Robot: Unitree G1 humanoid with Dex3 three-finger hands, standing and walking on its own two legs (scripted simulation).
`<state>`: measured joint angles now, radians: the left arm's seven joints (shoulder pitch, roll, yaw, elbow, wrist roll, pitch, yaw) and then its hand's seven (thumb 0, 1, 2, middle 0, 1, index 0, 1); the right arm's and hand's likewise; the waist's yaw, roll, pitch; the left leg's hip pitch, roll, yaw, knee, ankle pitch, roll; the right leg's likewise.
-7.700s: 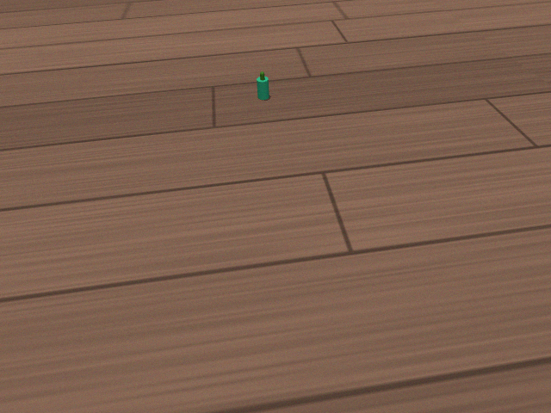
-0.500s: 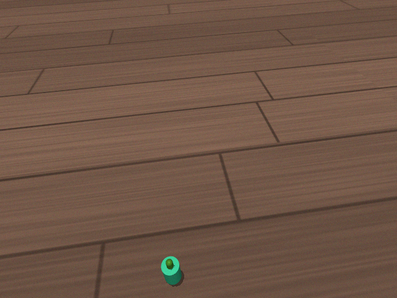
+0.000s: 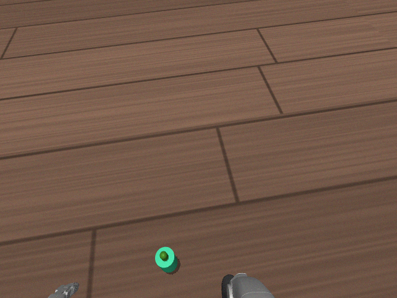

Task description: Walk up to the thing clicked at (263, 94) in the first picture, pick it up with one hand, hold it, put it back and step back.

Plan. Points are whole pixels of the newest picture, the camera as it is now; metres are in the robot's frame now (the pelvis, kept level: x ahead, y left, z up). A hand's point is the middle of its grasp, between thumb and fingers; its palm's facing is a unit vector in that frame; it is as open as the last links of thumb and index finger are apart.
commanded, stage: walk up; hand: left
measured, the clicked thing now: (166, 258) +0.32 +0.17 -0.66
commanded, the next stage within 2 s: none
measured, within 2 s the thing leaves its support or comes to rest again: neither
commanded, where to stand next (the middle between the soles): -0.03 -0.01 m, yaw -2 degrees
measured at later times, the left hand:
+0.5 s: hand out of the picture +0.03 +0.28 -0.16, palm faces +0.06 -0.92 -0.38, open 7.4 cm
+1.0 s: hand out of the picture -0.15 +0.28 -0.11, palm faces +0.01 -0.89 -0.45, open 7.4 cm
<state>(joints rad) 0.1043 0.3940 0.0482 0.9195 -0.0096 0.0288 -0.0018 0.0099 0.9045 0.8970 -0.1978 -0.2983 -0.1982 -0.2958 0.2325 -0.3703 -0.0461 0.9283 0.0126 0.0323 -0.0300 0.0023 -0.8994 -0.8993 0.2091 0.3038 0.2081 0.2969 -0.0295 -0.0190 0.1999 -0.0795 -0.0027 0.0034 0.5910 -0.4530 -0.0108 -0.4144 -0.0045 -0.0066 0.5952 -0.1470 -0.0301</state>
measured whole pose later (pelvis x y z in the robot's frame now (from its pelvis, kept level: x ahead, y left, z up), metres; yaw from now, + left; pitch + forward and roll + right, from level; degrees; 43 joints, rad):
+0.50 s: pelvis -0.09 +0.01 -0.02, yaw +4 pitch -4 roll +1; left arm 0.08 0.40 0.06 0.78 0.03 0.09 0.02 0.01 0.90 0.90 -0.20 -0.30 -0.20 -0.30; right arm 0.23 -0.40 -0.06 0.83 -0.04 0.08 0.02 0.00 -0.90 -0.90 0.21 0.30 0.21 0.30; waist 0.00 -0.07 0.20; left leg -0.31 -0.04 0.01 0.83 -0.46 0.03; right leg -0.60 -0.04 -0.02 0.77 -0.28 -0.03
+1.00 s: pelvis -0.13 +0.00 +0.02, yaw -2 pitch -4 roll -1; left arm 0.47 0.39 0.06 0.90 0.03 -0.06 -0.02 0.01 0.90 0.90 -0.20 -0.30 -0.20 -0.30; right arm 0.29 -0.44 -0.08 0.82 -0.01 0.03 0.06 0.00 -0.90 -0.90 0.21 0.30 0.21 0.30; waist 0.04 0.09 0.02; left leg -0.48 -0.02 -0.09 0.96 -0.33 0.01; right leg -0.02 0.02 -0.01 0.44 -0.35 -0.02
